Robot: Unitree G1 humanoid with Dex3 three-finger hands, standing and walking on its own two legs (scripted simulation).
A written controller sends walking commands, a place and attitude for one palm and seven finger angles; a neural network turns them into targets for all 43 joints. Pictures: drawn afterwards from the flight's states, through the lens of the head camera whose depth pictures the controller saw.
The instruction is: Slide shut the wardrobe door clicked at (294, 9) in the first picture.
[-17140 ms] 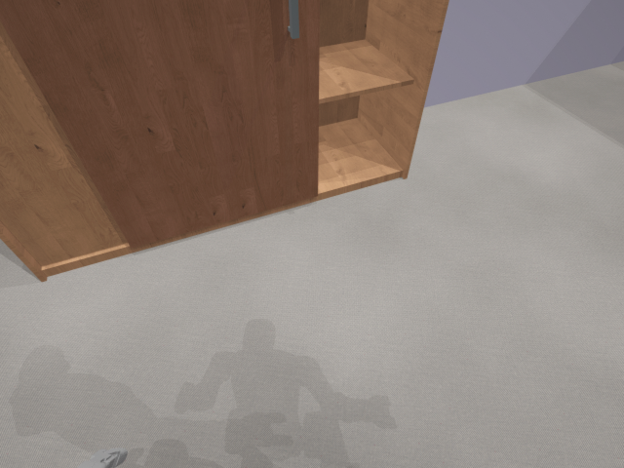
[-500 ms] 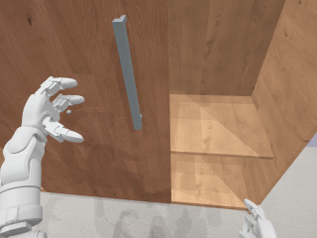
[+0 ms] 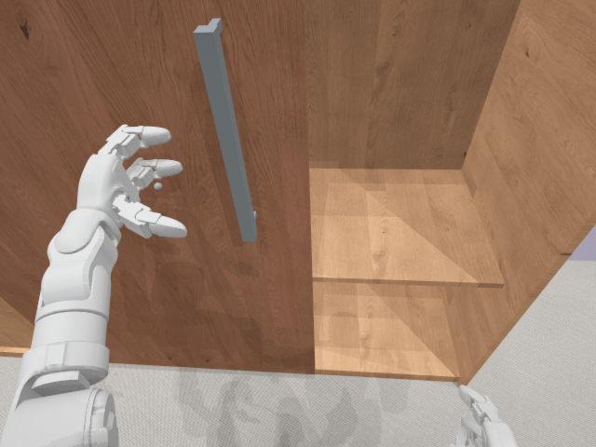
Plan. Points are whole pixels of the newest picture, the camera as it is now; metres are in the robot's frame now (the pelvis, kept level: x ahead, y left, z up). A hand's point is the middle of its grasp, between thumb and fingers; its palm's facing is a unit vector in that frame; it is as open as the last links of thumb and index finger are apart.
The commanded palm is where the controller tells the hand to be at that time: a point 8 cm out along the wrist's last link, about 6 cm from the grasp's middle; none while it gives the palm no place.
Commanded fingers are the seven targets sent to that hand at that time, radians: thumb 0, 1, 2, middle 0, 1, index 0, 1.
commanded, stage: move the hooked fingers beside the handle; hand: left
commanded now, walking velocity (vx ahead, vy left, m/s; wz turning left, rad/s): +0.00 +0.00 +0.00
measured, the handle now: (236, 149) +0.47 +0.12 +0.18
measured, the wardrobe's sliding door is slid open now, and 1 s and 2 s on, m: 0.47 0.47 0.47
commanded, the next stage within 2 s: feel for the door with the fingertips in 1.08 s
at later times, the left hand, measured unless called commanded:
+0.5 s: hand (192, 172) +0.41 +0.16 +0.18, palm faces +0.01 -1.00 -0.03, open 14.0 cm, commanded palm +0.38 +0.22 +0.17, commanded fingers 0.00 -0.50 0.30 -0.30 -1.20 -0.30 -1.20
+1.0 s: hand (186, 181) +0.39 +0.17 +0.19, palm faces +0.01 -1.00 -0.03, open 14.0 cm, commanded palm +0.37 +0.22 +0.17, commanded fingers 0.00 -0.50 0.30 -0.30 -1.20 -0.30 -1.20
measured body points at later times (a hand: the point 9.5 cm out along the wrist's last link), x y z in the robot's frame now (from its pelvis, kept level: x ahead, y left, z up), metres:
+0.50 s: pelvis +0.01 +0.00 +0.00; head +0.01 -0.03 +0.45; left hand +0.40 +0.22 +0.19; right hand +0.14 -0.24 -0.11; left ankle -0.02 +0.12 -0.74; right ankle +0.02 -0.11 -0.74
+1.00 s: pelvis +0.00 +0.00 +0.00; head -0.01 -0.03 +0.45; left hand +0.38 +0.22 +0.19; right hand +0.16 -0.24 -0.10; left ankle -0.02 +0.12 -0.74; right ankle +0.02 -0.11 -0.74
